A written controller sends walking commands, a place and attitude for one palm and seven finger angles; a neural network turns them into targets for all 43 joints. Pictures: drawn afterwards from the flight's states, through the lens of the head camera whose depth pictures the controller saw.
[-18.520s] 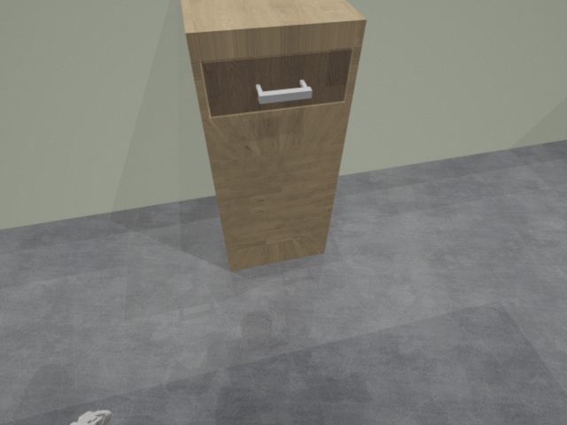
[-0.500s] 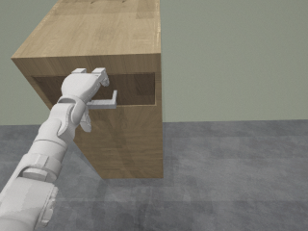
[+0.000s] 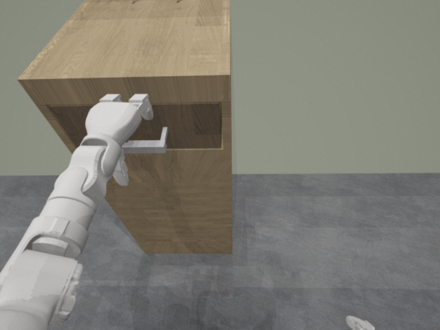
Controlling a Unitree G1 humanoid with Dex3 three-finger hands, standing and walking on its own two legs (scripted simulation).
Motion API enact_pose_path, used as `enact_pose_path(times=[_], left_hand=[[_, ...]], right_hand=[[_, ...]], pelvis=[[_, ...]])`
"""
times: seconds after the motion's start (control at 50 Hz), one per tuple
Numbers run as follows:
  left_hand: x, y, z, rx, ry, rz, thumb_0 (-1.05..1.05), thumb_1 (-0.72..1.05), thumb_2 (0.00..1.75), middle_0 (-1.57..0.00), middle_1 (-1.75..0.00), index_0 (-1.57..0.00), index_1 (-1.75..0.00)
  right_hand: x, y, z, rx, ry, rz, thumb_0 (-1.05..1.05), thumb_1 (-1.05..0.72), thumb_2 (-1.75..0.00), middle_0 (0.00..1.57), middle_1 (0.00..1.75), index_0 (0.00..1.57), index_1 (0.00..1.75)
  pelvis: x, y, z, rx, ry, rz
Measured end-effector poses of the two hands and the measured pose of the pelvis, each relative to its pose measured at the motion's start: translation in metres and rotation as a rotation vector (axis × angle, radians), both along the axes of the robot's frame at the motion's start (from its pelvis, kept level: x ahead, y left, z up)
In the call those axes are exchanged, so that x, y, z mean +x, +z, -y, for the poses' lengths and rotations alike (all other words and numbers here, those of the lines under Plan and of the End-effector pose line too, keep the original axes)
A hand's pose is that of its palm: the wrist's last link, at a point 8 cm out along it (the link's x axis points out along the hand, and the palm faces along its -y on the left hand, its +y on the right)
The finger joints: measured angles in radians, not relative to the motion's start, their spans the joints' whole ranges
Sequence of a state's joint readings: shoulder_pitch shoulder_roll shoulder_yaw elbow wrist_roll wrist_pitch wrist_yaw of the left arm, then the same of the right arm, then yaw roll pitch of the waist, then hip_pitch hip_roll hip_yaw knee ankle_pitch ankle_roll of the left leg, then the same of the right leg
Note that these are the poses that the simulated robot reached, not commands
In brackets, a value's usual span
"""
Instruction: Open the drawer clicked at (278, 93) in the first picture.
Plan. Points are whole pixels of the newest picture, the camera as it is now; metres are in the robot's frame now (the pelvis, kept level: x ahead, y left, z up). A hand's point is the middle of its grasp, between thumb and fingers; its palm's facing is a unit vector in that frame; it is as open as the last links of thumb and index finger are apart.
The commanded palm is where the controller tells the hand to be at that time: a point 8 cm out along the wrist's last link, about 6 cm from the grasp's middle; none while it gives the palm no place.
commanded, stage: move the hooked fingers above the handle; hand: left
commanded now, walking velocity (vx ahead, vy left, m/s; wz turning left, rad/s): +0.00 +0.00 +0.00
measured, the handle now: (138, 139) +0.49 +0.21 +0.05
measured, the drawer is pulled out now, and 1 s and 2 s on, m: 0.00 0.00 0.00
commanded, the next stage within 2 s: lower the fingers behind the handle in 0.54 s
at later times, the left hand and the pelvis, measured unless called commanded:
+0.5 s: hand (117, 139) +0.43 +0.22 +0.11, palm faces +0.02 +0.00 -1.00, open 13.8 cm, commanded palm +0.41 +0.22 +0.17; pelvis +0.00 +0.00 +0.00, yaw +0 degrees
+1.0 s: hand (125, 149) +0.43 +0.21 +0.09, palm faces +0.00 -0.01 -1.00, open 13.8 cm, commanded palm +0.41 +0.21 +0.14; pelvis +0.00 +0.00 +0.00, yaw +0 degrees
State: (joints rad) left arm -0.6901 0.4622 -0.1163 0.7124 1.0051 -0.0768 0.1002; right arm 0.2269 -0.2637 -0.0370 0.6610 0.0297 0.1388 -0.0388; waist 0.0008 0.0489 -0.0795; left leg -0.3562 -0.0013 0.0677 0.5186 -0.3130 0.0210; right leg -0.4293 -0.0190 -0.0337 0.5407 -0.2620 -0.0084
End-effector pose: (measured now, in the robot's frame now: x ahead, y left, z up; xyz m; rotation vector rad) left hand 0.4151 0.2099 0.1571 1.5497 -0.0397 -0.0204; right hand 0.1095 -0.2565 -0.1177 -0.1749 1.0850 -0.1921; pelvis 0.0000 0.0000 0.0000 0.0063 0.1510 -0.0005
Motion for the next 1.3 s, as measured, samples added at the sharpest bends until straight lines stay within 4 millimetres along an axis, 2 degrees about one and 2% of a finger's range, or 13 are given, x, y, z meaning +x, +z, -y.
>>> enact_pose_path(times=[0.16, 0.34, 0.54, 0.62, 0.74, 0.86, 0.96, 1.3], left_hand=[[0.002, 0.005, -0.013, 0.020, 0.089, -0.025, 0.00, -0.49, 0.30, -0.32, -1.20, -0.32, -1.20], [-0.006, 0.000, 0.007, -0.011, -0.020, -0.024, 0.00, -0.49, 0.30, -0.32, -1.20, -0.32, -1.20], [-0.004, 0.007, -0.015, 0.021, 0.084, -0.008, 0.01, -0.49, 0.30, -0.32, -1.20, -0.32, -1.20], [-0.008, 0.006, -0.011, 0.015, 0.059, -0.032, 0.00, -0.49, 0.30, -0.32, -1.20, -0.32, -1.20], [-0.011, 0.000, 0.004, -0.009, -0.014, -0.025, 0.00, -0.49, 0.30, -0.32, -1.20, -0.32, -1.20], [-0.008, -0.011, 0.001, 0.002, 0.011, -0.011, 0.01, -0.49, 0.30, -0.32, -1.20, -0.32, -1.20], [-0.008, -0.016, -0.003, 0.015, 0.036, -0.011, 0.00, -0.49, 0.30, -0.32, -1.20, -0.32, -1.20], [-0.003, -0.039, 0.005, 0.003, 0.022, -0.022, 0.00, -0.49, 0.30, -0.32, -1.20, -0.32, -1.20]], right_hand=[[-0.008, -0.005, -0.001, 0.021, -0.005, -0.028, 0.01, -0.91, -0.89, 0.20, 0.30, 0.20, 0.30], [-0.015, -0.007, 0.002, 0.013, -0.010, -0.051, 0.01, -0.91, -0.89, 0.20, 0.30, 0.20, 0.30], [-0.014, -0.005, 0.003, 0.019, -0.019, -0.031, 0.01, -0.91, -0.89, 0.20, 0.30, 0.20, 0.30], [-0.013, -0.004, 0.004, 0.011, -0.012, -0.030, 0.01, -0.91, -0.89, 0.20, 0.30, 0.20, 0.30], [-0.010, -0.002, 0.003, 0.003, -0.002, -0.021, 0.01, -0.91, -0.89, 0.20, 0.30, 0.20, 0.30], [-0.011, -0.003, 0.000, 0.012, -0.002, -0.014, 0.01, -0.91, -0.89, 0.20, 0.30, 0.20, 0.30], [-0.018, -0.007, -0.002, 0.020, -0.009, -0.031, 0.01, -0.91, -0.89, 0.20, 0.30, 0.20, 0.30], [-0.043, -0.013, 0.007, 0.005, -0.047, -0.095, 0.01, -0.91, -0.89, 0.20, 0.30, 0.20, 0.30]], pelvis=[[0.001, 0.001, 0.002, 0.001, 0.002, -0.001], [0.002, 0.001, 0.003, 0.001, 0.002, 0.008], [-0.001, 0.001, 0.004, 0.002, -0.002, 0.006], [-0.001, 0.002, 0.003, 0.000, 0.004, 0.011], [-0.002, 0.001, 0.001, 0.001, 0.004, 0.013], [-0.004, -0.001, 0.001, 0.002, -0.002, -0.001], [-0.005, -0.001, 0.001, 0.001, -0.001, -0.010], [-0.004, -0.005, 0.002, 0.001, -0.007, -0.036]])
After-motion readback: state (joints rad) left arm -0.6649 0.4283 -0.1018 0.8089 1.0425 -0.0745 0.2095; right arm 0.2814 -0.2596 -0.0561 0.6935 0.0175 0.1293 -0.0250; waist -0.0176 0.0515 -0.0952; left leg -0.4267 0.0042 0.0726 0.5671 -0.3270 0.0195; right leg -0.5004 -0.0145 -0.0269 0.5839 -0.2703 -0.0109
